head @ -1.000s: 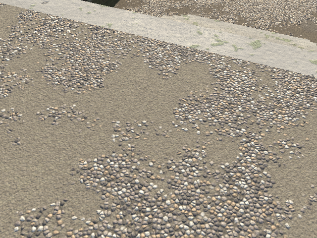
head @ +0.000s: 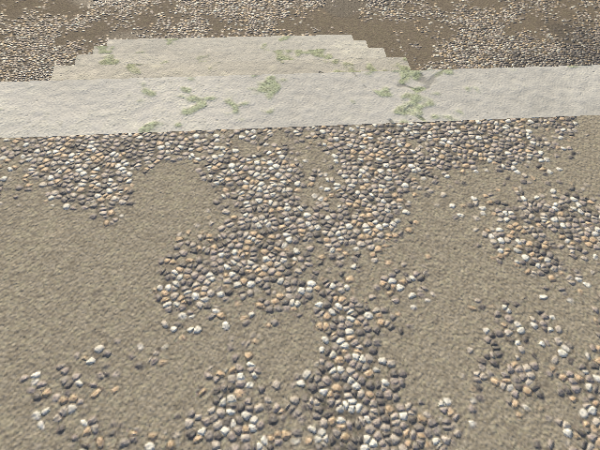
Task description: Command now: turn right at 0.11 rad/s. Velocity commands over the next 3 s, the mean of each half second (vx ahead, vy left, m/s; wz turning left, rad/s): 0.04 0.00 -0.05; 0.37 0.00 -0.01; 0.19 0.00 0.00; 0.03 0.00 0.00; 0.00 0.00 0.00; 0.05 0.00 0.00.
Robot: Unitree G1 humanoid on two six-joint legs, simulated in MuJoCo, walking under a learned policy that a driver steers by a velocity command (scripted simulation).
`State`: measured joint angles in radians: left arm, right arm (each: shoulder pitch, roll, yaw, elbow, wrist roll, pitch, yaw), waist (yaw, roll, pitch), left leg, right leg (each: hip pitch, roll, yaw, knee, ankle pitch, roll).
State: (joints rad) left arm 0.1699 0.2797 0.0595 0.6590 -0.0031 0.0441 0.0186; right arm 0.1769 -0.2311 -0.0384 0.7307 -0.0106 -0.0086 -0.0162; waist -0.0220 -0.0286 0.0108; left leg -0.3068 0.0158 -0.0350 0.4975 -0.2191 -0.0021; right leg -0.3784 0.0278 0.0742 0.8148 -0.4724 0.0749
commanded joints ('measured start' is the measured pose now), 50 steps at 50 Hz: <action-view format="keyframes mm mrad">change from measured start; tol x16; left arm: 1 11 27 8 -49 -10 -11 -5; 25 156 132 30 65 -11 -65 10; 50 -292 26 -4 -63 -26 -143 -69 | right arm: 1 -22 -146 -35 -51 8 4 0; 26 -36 -91 -33 44 42 -66 3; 32 392 -281 -88 191 18 -108 42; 36 202 -148 -38 129 18 -109 34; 50 316 -173 -29 193 30 -70 3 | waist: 1 14 234 -118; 6 -25 -77 -110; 26 52 -174 152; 30 -74 -75 43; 32 -112 365 0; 36 -26 110 87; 50 -60 123 136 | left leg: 1 149 165 -146 -76 432 186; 6 75 22 -7 -26 3 -9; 19 103 23 -9 -5 87 -32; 26 -210 11 34 303 -258 52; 29 95 -12 77 14 -95 97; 30 248 -21 55 -5 -15 82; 32 452 348 -648 -313 -267 278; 33 419 385 -695 -328 -318 308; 41 362 189 -151 -355 250 187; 50 343 234 -61 -364 288 175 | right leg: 1 85 -6 -59 -237 123 1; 5 277 -126 69 -364 483 -112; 8 97 -97 64 -410 207 -124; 19 78 -72 46 -397 241 -106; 24 89 -241 332 -598 -378 -260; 29 37 -221 243 -537 -95 -241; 32 -348 50 -41 138 -74 -91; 34 -467 -56 52 341 7 -127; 50 -266 -74 -87 -266 500 -112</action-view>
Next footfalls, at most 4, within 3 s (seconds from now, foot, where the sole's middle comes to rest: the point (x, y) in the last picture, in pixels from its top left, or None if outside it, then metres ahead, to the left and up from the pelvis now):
0.08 right None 0.02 -0.14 -0.78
1.10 right None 0.43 -0.13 -0.78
1.48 left None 0.45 0.10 -0.78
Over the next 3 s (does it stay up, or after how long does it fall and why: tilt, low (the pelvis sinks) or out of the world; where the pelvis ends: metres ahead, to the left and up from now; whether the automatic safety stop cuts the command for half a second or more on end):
stays up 0.42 -0.02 0.00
